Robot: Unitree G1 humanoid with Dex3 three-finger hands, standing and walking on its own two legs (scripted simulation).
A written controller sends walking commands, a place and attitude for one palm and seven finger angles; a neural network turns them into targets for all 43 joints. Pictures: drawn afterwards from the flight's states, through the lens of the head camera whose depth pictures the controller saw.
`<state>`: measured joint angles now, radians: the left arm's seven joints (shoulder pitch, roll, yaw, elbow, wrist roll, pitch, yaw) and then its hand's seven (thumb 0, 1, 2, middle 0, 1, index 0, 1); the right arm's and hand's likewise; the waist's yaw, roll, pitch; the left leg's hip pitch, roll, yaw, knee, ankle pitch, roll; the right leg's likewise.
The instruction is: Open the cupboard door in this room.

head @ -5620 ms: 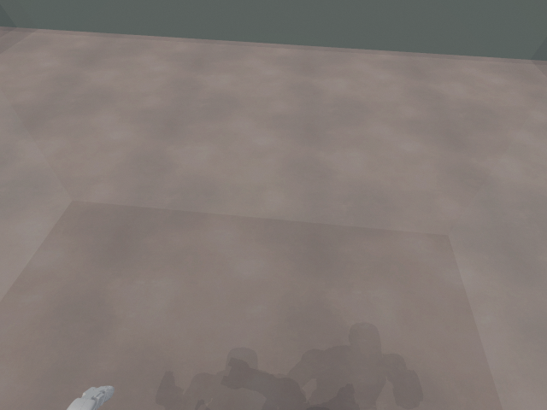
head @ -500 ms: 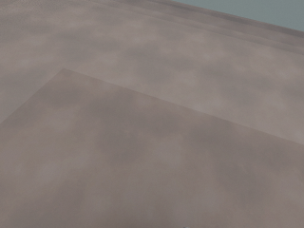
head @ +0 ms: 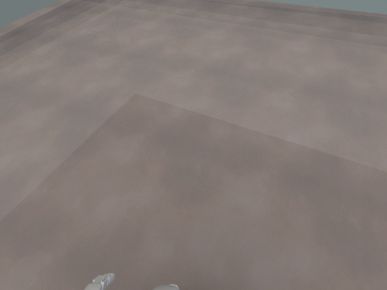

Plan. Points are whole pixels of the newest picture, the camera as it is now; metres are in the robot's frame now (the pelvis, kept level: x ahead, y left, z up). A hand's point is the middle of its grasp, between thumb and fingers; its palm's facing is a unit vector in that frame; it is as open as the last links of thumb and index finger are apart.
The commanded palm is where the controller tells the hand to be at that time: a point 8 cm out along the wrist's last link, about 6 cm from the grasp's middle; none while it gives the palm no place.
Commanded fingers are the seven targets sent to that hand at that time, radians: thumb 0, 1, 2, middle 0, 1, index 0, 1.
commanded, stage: turn or walk to find it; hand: left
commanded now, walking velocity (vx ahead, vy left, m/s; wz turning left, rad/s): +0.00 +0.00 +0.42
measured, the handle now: out of the picture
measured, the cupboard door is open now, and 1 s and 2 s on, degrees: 0 0 0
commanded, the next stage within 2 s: none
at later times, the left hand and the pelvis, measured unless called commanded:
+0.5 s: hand out of the picture -0.06 +0.26 -0.18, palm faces +0.29 -0.92 -0.25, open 7.4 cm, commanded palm none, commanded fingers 0.00 0.90 0.90 -0.20 -0.30 -0.20 -0.30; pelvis -0.04 +0.04 +0.00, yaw +13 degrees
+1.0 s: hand out of the picture -0.07 +0.19 -0.14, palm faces +0.43 -0.86 -0.28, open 7.4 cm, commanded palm none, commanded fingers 0.00 0.90 0.90 -0.20 -0.30 -0.20 -0.30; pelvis -0.06 -0.02 +0.00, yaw +26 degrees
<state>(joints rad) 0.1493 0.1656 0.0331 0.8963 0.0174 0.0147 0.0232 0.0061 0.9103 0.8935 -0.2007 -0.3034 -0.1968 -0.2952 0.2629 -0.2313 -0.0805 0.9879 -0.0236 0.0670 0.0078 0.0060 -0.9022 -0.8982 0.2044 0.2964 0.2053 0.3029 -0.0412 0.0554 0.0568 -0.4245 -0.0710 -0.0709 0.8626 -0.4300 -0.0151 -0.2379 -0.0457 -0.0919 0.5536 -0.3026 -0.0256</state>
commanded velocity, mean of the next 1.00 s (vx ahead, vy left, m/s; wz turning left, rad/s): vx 0.00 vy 0.00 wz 0.42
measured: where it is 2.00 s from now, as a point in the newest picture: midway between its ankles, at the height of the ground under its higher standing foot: outside the picture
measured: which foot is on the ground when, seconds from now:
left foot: up 0.00-0.36, down 0.38-0.84, up 0.86-1.00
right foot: down 0.00-0.38, up 0.40-0.82, down 0.84-1.00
